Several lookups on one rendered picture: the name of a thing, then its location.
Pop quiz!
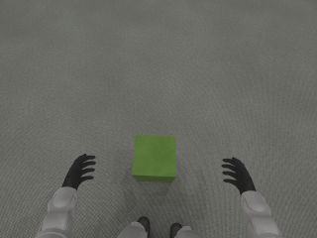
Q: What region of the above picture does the carton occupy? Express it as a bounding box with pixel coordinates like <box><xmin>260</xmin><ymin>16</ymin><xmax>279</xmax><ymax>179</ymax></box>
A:
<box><xmin>132</xmin><ymin>135</ymin><xmax>176</xmax><ymax>182</ymax></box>

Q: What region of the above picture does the robot right forearm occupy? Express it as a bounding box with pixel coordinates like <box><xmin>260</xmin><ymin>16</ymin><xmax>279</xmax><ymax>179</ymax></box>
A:
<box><xmin>240</xmin><ymin>190</ymin><xmax>283</xmax><ymax>238</ymax></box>

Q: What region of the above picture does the left robot thigh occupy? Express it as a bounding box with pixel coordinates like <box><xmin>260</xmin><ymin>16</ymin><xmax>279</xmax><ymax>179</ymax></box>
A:
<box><xmin>117</xmin><ymin>225</ymin><xmax>148</xmax><ymax>238</ymax></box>

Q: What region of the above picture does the robot left hand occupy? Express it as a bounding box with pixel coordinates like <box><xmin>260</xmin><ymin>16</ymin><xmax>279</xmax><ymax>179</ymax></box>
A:
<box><xmin>62</xmin><ymin>154</ymin><xmax>96</xmax><ymax>190</ymax></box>

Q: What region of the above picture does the robot right shin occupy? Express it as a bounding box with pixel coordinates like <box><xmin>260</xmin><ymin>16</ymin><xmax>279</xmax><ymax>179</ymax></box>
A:
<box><xmin>177</xmin><ymin>226</ymin><xmax>191</xmax><ymax>234</ymax></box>

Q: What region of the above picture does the robot left forearm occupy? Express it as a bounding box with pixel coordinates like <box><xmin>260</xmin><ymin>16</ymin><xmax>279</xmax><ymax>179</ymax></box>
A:
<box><xmin>35</xmin><ymin>186</ymin><xmax>78</xmax><ymax>238</ymax></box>

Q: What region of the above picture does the robot right hand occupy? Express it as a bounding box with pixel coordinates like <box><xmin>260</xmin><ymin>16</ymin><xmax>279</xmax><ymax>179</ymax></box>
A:
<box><xmin>221</xmin><ymin>157</ymin><xmax>256</xmax><ymax>195</ymax></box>

